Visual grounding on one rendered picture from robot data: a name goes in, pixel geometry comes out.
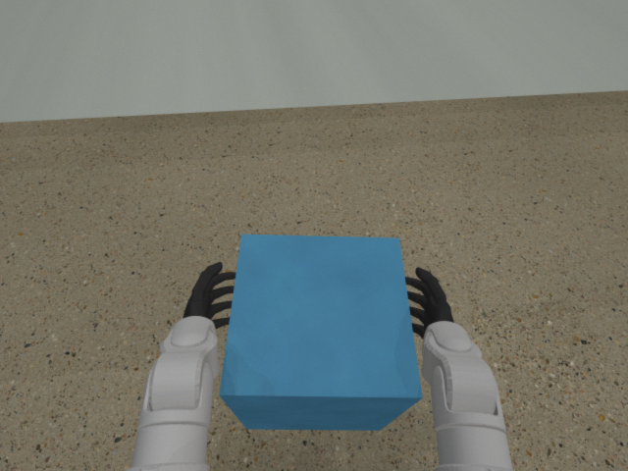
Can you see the left robot forearm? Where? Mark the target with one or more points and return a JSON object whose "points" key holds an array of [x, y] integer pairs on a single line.
{"points": [[176, 408]]}

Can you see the right robot forearm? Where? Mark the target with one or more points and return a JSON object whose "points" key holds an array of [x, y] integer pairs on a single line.
{"points": [[467, 412]]}

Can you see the left robot hand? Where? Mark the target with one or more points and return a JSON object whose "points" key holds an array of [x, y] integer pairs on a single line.
{"points": [[203, 294]]}

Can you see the carton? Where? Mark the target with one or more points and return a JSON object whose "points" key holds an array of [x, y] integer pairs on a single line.
{"points": [[320, 334]]}

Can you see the right robot hand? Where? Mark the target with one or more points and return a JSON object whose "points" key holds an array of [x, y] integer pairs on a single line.
{"points": [[433, 301]]}

